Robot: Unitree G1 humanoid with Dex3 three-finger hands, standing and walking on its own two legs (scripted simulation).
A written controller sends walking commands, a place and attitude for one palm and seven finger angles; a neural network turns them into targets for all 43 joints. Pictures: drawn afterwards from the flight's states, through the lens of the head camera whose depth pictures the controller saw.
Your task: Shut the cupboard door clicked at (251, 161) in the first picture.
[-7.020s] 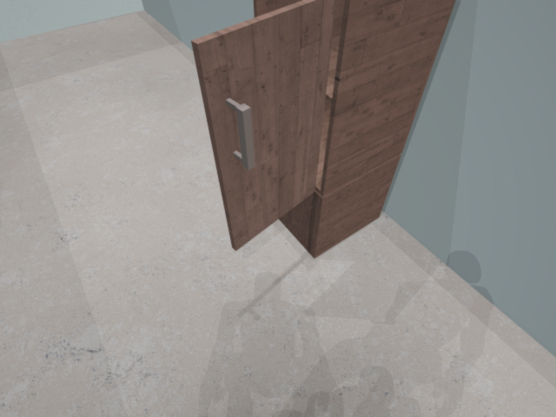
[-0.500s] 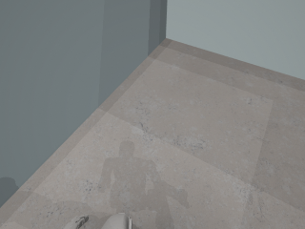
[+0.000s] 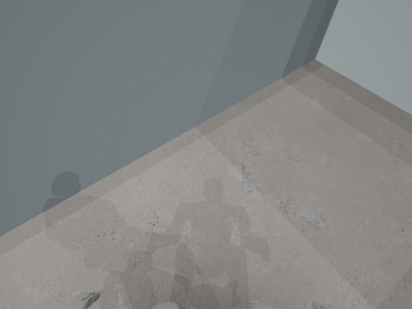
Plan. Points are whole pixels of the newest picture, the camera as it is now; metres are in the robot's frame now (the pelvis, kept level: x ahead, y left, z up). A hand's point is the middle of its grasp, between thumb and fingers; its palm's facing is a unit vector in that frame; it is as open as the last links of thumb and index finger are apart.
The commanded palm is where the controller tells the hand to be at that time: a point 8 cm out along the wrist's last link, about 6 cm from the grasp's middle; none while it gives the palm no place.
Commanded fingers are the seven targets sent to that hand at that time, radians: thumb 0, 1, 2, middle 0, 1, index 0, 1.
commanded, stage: walk to a spot facing it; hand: left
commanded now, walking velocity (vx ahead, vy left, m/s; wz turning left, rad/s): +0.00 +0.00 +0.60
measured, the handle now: out of the picture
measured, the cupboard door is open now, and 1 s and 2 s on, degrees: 99 99 99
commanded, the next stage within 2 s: none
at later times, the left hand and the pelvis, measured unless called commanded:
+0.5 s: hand out of the picture -0.02 +0.20 -0.18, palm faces +0.35 -0.91 -0.24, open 7.3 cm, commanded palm none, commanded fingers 0.00 0.90 0.90 -0.20 -0.30 -0.20 -0.30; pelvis +0.00 -0.02 -0.01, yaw +20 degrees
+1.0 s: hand out of the picture -0.01 +0.13 -0.14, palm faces +0.58 -0.78 -0.25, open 7.4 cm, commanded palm none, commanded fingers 0.00 0.90 0.90 -0.20 -0.30 -0.20 -0.30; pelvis +0.03 -0.07 +0.01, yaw +38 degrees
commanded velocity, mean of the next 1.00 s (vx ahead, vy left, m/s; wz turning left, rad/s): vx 0.00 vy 0.00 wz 0.60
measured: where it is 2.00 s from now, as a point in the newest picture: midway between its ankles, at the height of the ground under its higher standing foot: outside the picture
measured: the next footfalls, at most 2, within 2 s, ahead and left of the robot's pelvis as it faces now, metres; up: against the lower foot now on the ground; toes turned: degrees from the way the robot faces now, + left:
right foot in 0.04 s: +0.05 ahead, -0.14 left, +0.00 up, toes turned +0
left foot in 0.44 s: +0.01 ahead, +0.10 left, +0.00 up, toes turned +23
